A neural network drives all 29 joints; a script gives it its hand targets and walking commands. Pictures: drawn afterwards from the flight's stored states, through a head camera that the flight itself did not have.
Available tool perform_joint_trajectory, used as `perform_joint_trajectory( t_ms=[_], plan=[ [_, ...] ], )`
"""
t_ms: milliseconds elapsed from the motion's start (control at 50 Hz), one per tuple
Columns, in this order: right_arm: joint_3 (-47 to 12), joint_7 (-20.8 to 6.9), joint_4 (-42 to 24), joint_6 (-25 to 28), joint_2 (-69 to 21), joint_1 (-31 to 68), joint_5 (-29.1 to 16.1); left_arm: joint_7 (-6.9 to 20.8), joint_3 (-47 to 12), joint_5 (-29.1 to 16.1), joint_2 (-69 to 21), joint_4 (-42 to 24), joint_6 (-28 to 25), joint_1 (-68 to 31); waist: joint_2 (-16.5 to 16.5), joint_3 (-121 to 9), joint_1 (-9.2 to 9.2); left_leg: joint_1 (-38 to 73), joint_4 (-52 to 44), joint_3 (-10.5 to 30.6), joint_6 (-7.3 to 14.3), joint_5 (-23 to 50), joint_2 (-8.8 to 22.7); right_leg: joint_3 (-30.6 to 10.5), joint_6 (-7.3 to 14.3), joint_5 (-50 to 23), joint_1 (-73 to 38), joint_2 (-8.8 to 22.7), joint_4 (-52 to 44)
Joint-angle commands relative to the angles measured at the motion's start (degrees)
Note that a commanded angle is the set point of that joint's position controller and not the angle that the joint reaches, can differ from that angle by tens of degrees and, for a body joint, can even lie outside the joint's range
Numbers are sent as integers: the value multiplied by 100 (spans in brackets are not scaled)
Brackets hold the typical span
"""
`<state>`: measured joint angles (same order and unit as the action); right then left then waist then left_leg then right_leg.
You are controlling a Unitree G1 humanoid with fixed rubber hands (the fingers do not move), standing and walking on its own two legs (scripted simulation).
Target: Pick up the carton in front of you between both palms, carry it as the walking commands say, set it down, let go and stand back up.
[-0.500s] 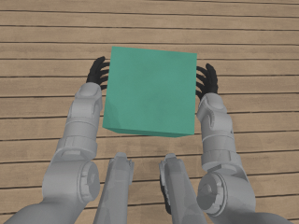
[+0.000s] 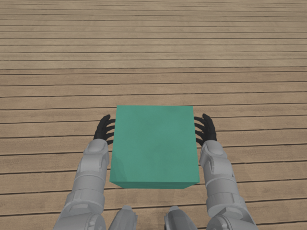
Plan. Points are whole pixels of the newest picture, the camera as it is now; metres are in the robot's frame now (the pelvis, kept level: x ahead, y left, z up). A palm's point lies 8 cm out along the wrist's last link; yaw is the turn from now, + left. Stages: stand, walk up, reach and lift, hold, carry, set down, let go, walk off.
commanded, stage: reach and lift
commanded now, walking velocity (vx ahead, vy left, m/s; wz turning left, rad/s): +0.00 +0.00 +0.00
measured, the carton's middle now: (154, 152) +0.35 +0.00 -0.11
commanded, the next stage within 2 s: hold in 1.42 s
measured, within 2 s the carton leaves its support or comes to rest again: neither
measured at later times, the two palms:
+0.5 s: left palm (88, 137) +0.31 +0.14 +0.09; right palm (230, 131) +0.32 -0.15 +0.10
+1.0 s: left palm (86, 133) +0.31 +0.15 +0.10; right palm (231, 128) +0.32 -0.15 +0.11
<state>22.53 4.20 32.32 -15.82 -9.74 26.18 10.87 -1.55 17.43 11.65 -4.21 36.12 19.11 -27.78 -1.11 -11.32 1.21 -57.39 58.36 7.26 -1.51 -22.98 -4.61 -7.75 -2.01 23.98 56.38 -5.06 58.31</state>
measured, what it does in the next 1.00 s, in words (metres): rises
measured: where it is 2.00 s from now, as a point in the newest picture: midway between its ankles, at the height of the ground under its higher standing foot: outside the picture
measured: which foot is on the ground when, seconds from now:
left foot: down 0.00-1.00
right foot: down 0.00-1.00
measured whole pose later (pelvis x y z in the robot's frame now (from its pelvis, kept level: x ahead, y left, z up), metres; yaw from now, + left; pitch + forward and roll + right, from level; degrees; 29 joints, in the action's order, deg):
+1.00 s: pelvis +0.02 +0.00 +0.08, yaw +0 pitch -4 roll +0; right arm 17.9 -0.2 22.3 -34.5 -9.9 19.4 17.9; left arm -0.7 15.6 17.5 -9.4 21.3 37.8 -17.6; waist -0.5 -0.5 0.3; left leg -9.3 24.7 7.6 -0.7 -11.7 -2.6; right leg -8.6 -0.9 12.7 8.7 -2.4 25.1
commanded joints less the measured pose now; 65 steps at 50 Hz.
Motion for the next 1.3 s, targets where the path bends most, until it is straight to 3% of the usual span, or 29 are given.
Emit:
perform_joint_trajectory(
  t_ms=[0,160,320,380,460,540,740,1280],
  plan=[
    [-3541,-1453,554,-228,-5822,2529,-630,1267,-3268,-843,-6006,-419,-264,-3017,248,-2934,-38,2773,-1130,-326,97,1777,-270,400,96,-1699,-1979,-260,-1161],
    [-3837,-1552,203,-574,-5743,1631,-646,1286,-3584,-994,-5984,-882,69,-2185,190,-2159,-58,3937,-2172,-219,81,2482,-180,286,101,-2475,-3356,-146,-2202],
    [-4169,-1683,-467,-1257,-5791,1032,-879,1359,-3946,-1175,-5976,-1692,804,-1665,127,-1263,-99,4928,-3132,-235,70,2741,-84,257,67,-2899,-4559,-65,-3139],
    [-4071,-1730,-593,-1535,-5700,941,-846,1374,-3822,-1113,-5855,-1833,1104,-1549,83,-723,-102,5059,-3425,-246,77,2477,-84,249,69,-2694,-4750,-55,-3429],
    [-3726,-1815,-464,-1783,-5592,1090,-697,1454,-3438,-957,-5795,-1669,1357,-1642,47,-27,-120,5008,-3640,-301,116,1658,-76,278,108,-1825,-4659,-13,-3685],
    [-3485,-1901,-298,-1797,-5672,1603,-606,1566,-3222,-886,-5854,-1504,1374,-2170,33,92,-115,4941,-3611,-361,158,1130,-43,311,136,-1271,-4536,35,-3689],
    [-3528,-1952,-342,-1796,-5787,2186,-632,1626,-3286,-906,-6048,-1527,1392,-2737,83,-408,-98,5117,-3568,-399,128,1162,-46,356,132,-1295,-4713,26,-3622],
    [-3825,-1901,-1240,-2148,-5498,1291,-832,1519,-3560,-1121,-5862,-2337,1768,-1726,97,-408,-106,5760,-3891,-315,40,2525,-104,346,59,-2656,-5354,-65,-3890]
  ],
)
